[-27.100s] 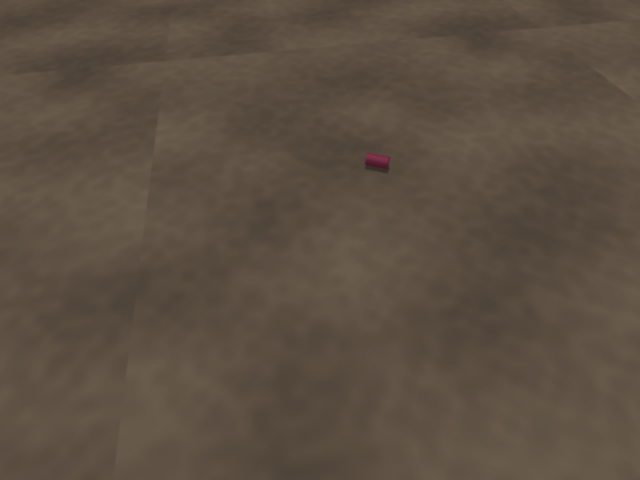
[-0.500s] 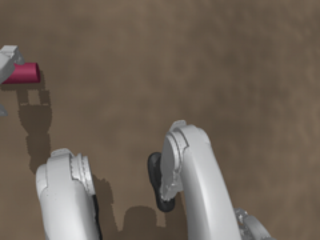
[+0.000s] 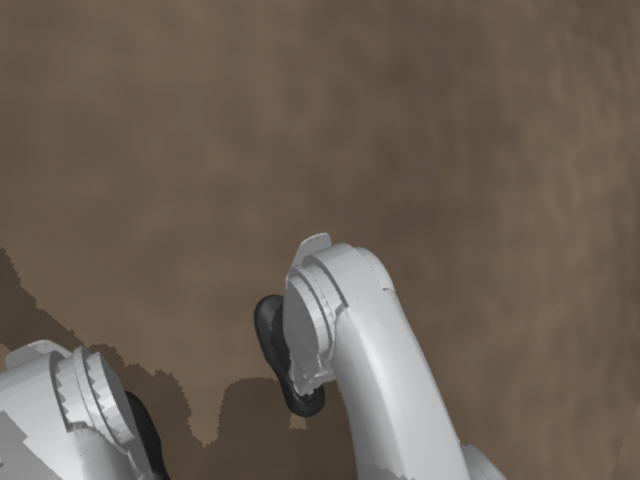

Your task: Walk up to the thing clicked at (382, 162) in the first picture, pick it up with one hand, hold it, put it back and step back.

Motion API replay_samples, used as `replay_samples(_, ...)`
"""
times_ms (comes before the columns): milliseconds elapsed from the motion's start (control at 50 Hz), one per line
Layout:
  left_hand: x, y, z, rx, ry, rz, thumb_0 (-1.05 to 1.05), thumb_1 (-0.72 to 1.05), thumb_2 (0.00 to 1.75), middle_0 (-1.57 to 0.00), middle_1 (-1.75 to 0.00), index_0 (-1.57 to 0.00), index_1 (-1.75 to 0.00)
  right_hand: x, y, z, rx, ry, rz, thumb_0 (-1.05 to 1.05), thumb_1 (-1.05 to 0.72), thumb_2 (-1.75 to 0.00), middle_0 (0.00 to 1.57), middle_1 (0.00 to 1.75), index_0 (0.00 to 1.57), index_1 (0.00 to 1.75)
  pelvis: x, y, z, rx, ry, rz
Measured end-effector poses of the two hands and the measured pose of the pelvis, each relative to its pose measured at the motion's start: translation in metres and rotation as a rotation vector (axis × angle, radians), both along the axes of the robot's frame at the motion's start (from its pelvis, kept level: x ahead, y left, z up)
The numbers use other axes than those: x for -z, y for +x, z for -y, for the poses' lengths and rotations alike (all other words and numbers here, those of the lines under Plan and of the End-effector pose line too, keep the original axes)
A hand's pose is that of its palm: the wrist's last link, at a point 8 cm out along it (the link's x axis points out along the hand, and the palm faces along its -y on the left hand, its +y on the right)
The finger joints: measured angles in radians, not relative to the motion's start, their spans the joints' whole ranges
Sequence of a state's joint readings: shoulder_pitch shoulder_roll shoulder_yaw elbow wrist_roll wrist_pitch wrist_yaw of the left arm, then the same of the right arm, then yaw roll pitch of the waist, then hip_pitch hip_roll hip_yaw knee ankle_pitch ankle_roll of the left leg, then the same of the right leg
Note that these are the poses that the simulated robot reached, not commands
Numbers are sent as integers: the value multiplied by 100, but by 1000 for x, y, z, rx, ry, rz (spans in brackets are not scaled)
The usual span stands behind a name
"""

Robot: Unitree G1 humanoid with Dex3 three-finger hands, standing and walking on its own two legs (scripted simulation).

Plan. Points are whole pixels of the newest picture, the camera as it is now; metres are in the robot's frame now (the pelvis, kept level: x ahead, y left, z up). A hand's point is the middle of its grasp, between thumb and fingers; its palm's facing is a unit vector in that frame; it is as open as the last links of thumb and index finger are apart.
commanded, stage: rest palm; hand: left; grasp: from above
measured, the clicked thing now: out of the picture +0.54 +0.29 -0.28
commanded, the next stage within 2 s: close in 1.16 s
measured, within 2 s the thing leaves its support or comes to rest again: neither
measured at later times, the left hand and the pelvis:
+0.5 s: hand out of the picture +0.49 +0.29 -0.23, palm faces -0.47 -0.05 -0.88, open 14.3 cm; pelvis +0.00 +0.00 +0.00, yaw -2 degrees
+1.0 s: hand out of the picture +0.50 +0.29 -0.24, palm faces -0.51 -0.06 -0.86, open 14.3 cm; pelvis +0.00 +0.00 +0.00, yaw -2 degrees
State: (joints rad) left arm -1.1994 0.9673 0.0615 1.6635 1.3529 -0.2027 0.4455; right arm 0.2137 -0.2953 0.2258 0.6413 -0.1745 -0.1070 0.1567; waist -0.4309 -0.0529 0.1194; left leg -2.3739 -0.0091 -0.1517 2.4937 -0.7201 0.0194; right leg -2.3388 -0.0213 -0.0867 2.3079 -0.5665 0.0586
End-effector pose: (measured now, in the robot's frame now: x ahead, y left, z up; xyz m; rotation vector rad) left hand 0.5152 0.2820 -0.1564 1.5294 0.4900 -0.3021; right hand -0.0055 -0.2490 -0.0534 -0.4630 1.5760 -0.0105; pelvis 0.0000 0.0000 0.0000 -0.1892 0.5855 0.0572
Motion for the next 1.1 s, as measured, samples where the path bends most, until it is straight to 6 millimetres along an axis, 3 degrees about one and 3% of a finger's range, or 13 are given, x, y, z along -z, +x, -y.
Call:
replay_samples(100,9,1,2,20,-18,-29,0,-55,100,-9,-95,-6,-97,-5,3,1,-7,1,-19,0,-91,-90,20,30,21,30,-3,3,0,5,-14,0)
replay_samples(400,17,-23,-15,66,-83,-19,0,-51,97,-10,-91,-9,-93,-31,38,28,-172,-110,15,0,-91,-90,20,30,20,30,-5,-3,-3,0,-36,50)
replay_samples(580,12,-14,-5,98,-56,30,0,-52,98,-11,-89,-8,-92,-26,33,15,-158,-86,43,0,-91,-90,20,30,20,30,-2,-2,-6,5,-43,48)
replay_samples(820,23,4,7,25,-29,27,0,-54,100,-10,-91,-7,-94,-16,11,-9,-97,12,30,0,-91,-90,20,30,20,30,0,-1,-6,15,-41,27)
replay_samples(1100,31,-11,-12,2,-55,-42,0,-51,97,-10,-94,-9,-96,-28,16,13,-150,-53,-17,0,-91,-91,20,30,20,30,-3,-4,-4,12,-49,50)
